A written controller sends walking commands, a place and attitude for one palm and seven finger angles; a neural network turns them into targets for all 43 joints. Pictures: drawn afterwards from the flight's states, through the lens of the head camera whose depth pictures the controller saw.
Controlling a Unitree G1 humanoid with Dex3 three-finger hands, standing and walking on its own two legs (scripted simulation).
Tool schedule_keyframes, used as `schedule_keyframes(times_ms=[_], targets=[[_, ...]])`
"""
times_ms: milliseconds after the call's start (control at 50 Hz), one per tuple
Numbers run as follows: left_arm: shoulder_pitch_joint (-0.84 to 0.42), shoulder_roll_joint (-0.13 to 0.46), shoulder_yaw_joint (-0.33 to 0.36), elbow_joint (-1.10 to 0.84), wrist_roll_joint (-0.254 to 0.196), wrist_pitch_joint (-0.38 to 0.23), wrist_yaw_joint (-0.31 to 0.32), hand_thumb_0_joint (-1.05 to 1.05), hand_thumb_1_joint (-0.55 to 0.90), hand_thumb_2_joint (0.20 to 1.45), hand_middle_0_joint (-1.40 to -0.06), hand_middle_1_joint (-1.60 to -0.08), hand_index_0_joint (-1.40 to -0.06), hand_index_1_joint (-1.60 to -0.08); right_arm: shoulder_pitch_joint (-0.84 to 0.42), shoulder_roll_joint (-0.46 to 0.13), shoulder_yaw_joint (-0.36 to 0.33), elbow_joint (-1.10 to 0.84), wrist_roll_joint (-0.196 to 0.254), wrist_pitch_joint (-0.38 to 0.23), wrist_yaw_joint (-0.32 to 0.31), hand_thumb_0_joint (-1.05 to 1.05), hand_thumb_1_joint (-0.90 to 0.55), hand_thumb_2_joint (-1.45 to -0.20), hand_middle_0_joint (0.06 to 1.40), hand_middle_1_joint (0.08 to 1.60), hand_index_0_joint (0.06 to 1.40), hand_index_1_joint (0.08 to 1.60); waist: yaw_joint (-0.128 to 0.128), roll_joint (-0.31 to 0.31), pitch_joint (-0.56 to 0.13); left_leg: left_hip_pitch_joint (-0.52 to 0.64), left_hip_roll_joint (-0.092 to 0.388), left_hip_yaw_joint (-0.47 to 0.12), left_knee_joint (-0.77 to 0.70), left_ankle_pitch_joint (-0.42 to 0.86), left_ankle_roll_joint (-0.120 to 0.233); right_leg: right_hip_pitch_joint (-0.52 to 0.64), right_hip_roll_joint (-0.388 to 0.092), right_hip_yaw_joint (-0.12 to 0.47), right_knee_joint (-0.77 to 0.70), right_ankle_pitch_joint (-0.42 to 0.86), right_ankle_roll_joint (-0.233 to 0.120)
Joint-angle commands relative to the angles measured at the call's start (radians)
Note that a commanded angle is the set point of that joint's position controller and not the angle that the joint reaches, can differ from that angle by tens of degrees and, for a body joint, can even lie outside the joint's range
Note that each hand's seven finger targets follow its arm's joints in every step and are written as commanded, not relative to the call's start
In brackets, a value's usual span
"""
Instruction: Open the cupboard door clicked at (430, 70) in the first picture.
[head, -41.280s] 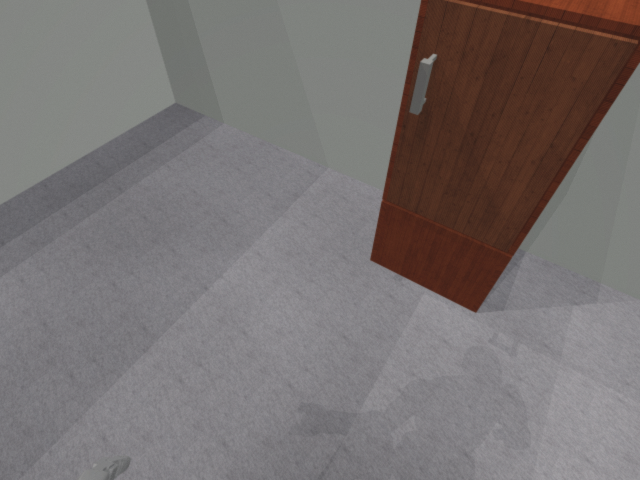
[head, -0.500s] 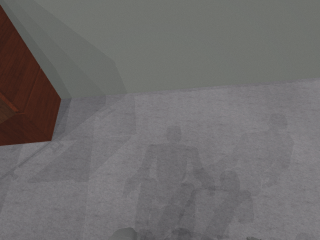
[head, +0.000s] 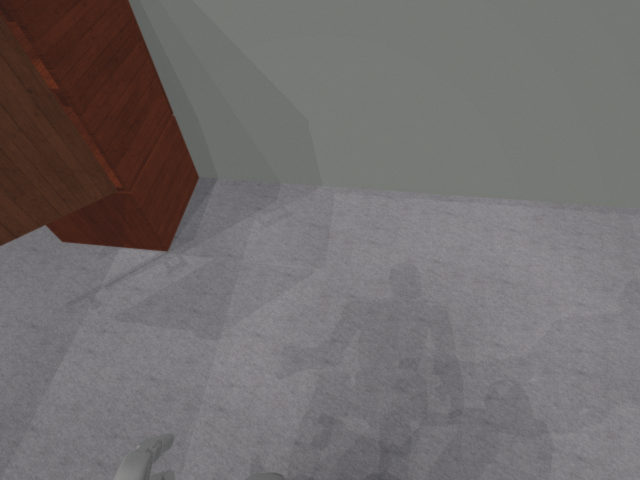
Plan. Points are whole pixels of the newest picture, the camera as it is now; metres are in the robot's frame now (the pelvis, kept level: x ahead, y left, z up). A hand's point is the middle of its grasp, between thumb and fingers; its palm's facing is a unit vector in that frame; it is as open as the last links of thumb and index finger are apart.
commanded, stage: turn to face it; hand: left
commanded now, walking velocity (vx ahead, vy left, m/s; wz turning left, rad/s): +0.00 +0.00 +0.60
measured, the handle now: out of the picture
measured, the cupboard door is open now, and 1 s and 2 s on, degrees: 44 44 44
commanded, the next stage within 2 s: take the last steps up to it in 1.00 s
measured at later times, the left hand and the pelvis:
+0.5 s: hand out of the picture -0.04 +0.22 -0.18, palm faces +0.37 -0.89 -0.25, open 7.4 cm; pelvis +0.00 +0.01 -0.01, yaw +20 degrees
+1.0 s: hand out of the picture +0.01 +0.17 -0.14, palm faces +0.51 -0.82 -0.26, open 7.4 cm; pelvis +0.04 -0.03 +0.01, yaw +32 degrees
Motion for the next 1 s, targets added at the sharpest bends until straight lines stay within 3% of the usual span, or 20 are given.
schedule_keyframes(times_ms=[0,20,60,100,300,340,380,400,420,440,500,540,720,800,820,840,860,880,900,980], targets=[[0.151,0.252,0.053,-0.033,0.01,-0.035,0.034,0.0,0.9,0.9,-0.2,-0.3,-0.2,-0.3,-0.067,-0.141,-0.052,-0.122,0.004,-0.02,-0.001,0.0,-0.9,-0.9,0.2,0.3,0.2,0.3,0.085,-0.277,-0.162,-0.231,0.006,0.031,0.521,-0.372,-0.02,0.236,-0.49,0.366,-0.302,0.319,-0.214],[0.075,0.179,0.042,-0.042,0.009,-0.04,0.039,0.0,0.9,0.9,-0.2,-0.3,-0.2,-0.3,-0.044,-0.139,-0.054,-0.094,0.0,-0.01,0.001,0.0,-0.9,-0.9,0.2,0.3,0.2,0.3,0.039,-0.242,-0.123,-0.239,0.045,0.009,0.619,-0.298,-0.019,0.201,-0.413,0.268,-0.286,0.326,-0.216],[0.011,0.14,0.024,-0.057,0.001,-0.037,0.032,0.0,0.9,0.9,-0.2,-0.3,-0.2,-0.3,-0.037,-0.113,-0.049,-0.06,-0.001,0.007,0.012,0.0,-0.9,-0.9,0.2,0.3,0.2,0.3,0.006,-0.2,-0.067,-0.237,0.063,0.056,0.697,-0.178,-0.044,0.157,-0.303,0.104,-0.254,0.401,-0.169],[0.02,0.127,0.022,-0.054,0.003,-0.041,0.031,0.0,0.9,0.9,-0.2,-0.3,-0.2,-0.3,-0.03,-0.091,-0.04,-0.052,0.003,0.011,0.021,0.0,-0.9,-0.9,0.2,0.3,0.2,0.3,0.0,-0.213,-0.076,-0.229,0.069,0.086,0.66,-0.131,-0.053,0.181,-0.274,0.006,-0.244,0.462,-0.144],[0.164,0.184,0.05,0.004,0.017,-0.039,0.028,0.0,0.9,0.9,-0.2,-0.3,-0.2,-0.3,-0.151,-0.056,-0.015,-0.084,0.008,-0.002,0.025,0.0,-0.9,-0.9,0.2,0.3,0.2,0.3,0.08,-0.236,-0.103,-0.089,0.065,0.205,0.202,-0.209,-0.037,0.306,-0.348,-0.079,-0.134,0.668,-0.166],[0.154,0.199,0.057,0.003,0.015,-0.037,0.024,0.0,0.9,0.9,-0.2,-0.3,-0.2,-0.3,-0.12,-0.069,-0.016,-0.082,0.008,-0.01,0.022,0.0,-0.9,-0.9,0.2,0.3,0.2,0.3,0.06,-0.219,-0.122,-0.01,0.051,0.228,0.09,-0.159,-0.023,0.282,-0.354,-0.104,-0.084,0.66,-0.149],[0.122,0.201,0.06,0.001,0.002,-0.035,0.017,0.0,0.9,0.9,-0.2,-0.3,-0.2,-0.3,-0.024,-0.112,-0.027,-0.059,0.002,-0.02,0.021,0.0,-0.9,-0.9,0.2,0.3,0.2,0.3,-0.007,-0.149,-0.167,0.205,0.046,0.219,-0.117,0.046,-0.001,0.171,-0.322,-0.172,0.086,0.573,-0.085],[0.113,0.157,0.052,-0.021,-0.003,-0.031,0.011,0.0,0.9,0.9,-0.2,-0.3,-0.2,-0.3,0.046,-0.205,-0.051,-0.048,-0.005,-0.029,0.017,0.0,-0.9,-0.9,0.2,0.3,0.2,0.3,-0.047,0.068,-0.229,0.39,0.214,-0.002,-0.17,0.275,0.067,-0.029,-0.229,-0.206,0.29,0.263,-0.024],[0.043,0.083,0.024,-0.073,-0.008,-0.026,0.007,0.0,0.9,0.9,-0.2,-0.3,-0.2,-0.3,0.129,-0.308,-0.076,-0.037,-0.006,-0.03,0.004,0.0,-0.9,-0.9,0.2,0.3,0.2,0.3,-0.094,0.317,-0.234,0.463,0.455,-0.33,-0.19,0.744,0.22,-0.278,-0.095,-0.148,0.502,-0.356,0.03],[-0.001,0.114,0.024,-0.089,0.002,-0.009,0.016,0.0,0.9,0.9,-0.2,-0.3,-0.2,-0.3,0.152,-0.306,-0.068,-0.017,-0.002,-0.022,-0.004,0.0,-0.9,-0.9,0.2,0.3,0.2,0.3,-0.087,0.176,-0.236,0.438,0.492,-0.281,-0.17,0.755,0.275,-0.294,-0.107,-0.02,0.568,-0.361,0.008],[0.002,0.112,0.032,-0.035,0.004,0.002,0.01,0.0,0.9,0.9,-0.2,-0.3,-0.2,-0.3,-0.01,-0.221,-0.044,-0.065,-0.006,-0.03,-0.026,0.0,-0.9,-0.9,0.2,0.3,0.2,0.3,-0.021,0.153,-0.132,0.262,0.34,-0.153,-0.217,0.456,0.206,-0.281,-0.107,0.025,0.604,-0.158,0.021],[0.056,0.108,0.033,-0.007,0.007,0.006,0.002,0.0,0.9,0.9,-0.2,-0.3,-0.2,-0.3,-0.05,-0.199,-0.032,-0.075,-0.006,-0.037,-0.026,0.0,-0.9,-0.9,0.2,0.3,0.2,0.3,0.017,0.106,-0.105,0.227,0.283,-0.085,-0.232,0.42,0.173,-0.253,-0.088,0.017,0.581,-0.084,0.026],[0.028,0.077,0.017,-0.024,0.0,0.002,0.006,0.0,0.9,0.9,-0.2,-0.3,-0.2,-0.3,-0.018,-0.191,-0.034,-0.06,-0.011,-0.031,-0.02,0.0,-0.9,-0.9,0.2,0.3,0.2,0.3,0.008,0.149,-0.103,0.176,0.254,-0.132,-0.215,0.346,0.184,-0.103,-0.019,-0.021,0.254,-0.105,0.024],[0.123,0.083,0.021,0.001,-0.005,-0.02,0.01,0.0,0.9,0.9,-0.2,-0.3,-0.2,-0.3,-0.05,-0.182,-0.038,-0.064,-0.002,-0.028,-0.02,0.0,-0.9,-0.9,0.2,0.3,0.2,0.3,0.057,0.115,-0.14,0.097,0.215,-0.149,-0.11,0.364,0.142,0.126,0.015,-0.038,-0.061,0.073,0.009],[0.167,0.11,0.028,0.014,-0.003,-0.033,0.015,0.0,0.9,0.9,-0.2,-0.3,-0.2,-0.3,-0.045,-0.152,-0.035,-0.064,0.005,-0.03,-0.017,0.0,-0.9,-0.9,0.2,0.3,0.2,0.3,0.076,0.035,-0.166,0.021,0.162,-0.113,-0.034,0.246,0.093,0.26,-0.044,0.011,-0.202,0.172,-0.003],[0.195,0.196,0.046,0.022,0.013,-0.044,0.024,0.0,0.9,0.9,-0.2,-0.3,-0.2,-0.3,-0.027,-0.085,-0.026,-0.076,0.015,-0.033,-0.011,0.0,-0.9,-0.9,0.2,0.3,0.2,0.3,0.084,-0.224,-0.196,-0.153,0.027,0.03,0.162,-0.056,0.017,0.398,-0.278,0.244,-0.257,0.303,-0.079],[0.198,0.238,0.047,0.019,0.014,-0.043,0.025,0.0,0.9,0.9,-0.2,-0.3,-0.2,-0.3,-0.051,-0.089,-0.026,-0.094,0.011,-0.028,-0.011,0.0,-0.9,-0.9,0.2,0.3,0.2,0.3,0.094,-0.317,-0.171,-0.181,-0.02,0.075,0.397,-0.391,-0.008,0.298,-0.458,0.379,-0.275,0.472,-0.2],[0.166,0.203,0.032,0.016,0.008,-0.044,0.027,0.0,0.9,0.9,-0.2,-0.3,-0.2,-0.3,-0.047,-0.099,-0.028,-0.075,0.005,-0.019,-0.009,0.0,-0.9,-0.9,0.2,0.3,0.2,0.3,0.075,-0.217,-0.138,-0.177,0.015,0.024,0.527,-0.347,-0.004,0.236,-0.419,0.285,-0.262,0.475,-0.228],[0.114,0.155,0.03,0.01,0.006,-0.047,0.034,0.0,0.9,0.9,-0.2,-0.3,-0.2,-0.3,-0.028,-0.096,-0.033,-0.049,0.001,-0.009,-0.01,0.0,-0.9,-0.9,0.2,0.3,0.2,0.3,0.043,-0.287,-0.116,-0.202,0.036,0.02,0.595,-0.298,-0.012,0.217,-0.371,0.243,-0.265,0.52,-0.207],[0.089,0.109,0.014,0.007,0.002,-0.052,0.031,0.0,0.9,0.9,-0.2,-0.3,-0.2,-0.3,-0.025,-0.067,-0.023,-0.005,0.004,0.003,0.001,0.0,-0.9,-0.9,0.2,0.3,0.2,0.3,0.023,-0.201,-0.077,-0.178,0.06,0.066,0.619,-0.151,-0.037,0.196,-0.267,0.045,-0.237,0.573,-0.169]])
